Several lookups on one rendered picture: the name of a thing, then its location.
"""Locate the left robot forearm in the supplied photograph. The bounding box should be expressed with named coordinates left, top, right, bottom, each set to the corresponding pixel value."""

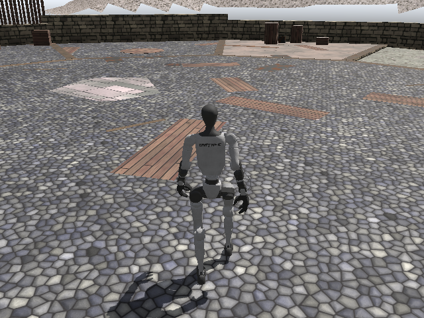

left=177, top=161, right=188, bottom=186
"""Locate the right robot thigh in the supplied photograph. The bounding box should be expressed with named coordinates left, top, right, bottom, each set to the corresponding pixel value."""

left=221, top=184, right=235, bottom=217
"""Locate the robot left upper arm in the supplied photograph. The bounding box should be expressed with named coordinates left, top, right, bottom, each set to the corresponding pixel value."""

left=181, top=134, right=197, bottom=170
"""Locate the right robot forearm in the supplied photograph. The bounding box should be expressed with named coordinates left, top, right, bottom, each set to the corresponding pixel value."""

left=234, top=161, right=248, bottom=195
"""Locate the robot left hand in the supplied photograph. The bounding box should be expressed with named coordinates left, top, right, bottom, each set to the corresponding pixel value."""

left=177, top=183, right=192, bottom=197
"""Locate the humanoid robot head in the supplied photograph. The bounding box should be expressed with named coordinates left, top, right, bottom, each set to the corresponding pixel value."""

left=199, top=105, right=221, bottom=136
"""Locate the robot right upper arm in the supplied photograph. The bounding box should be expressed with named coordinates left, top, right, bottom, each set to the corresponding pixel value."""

left=224, top=132, right=240, bottom=171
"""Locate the robot right hand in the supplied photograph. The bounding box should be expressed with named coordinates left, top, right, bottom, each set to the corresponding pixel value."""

left=233, top=194, right=249, bottom=214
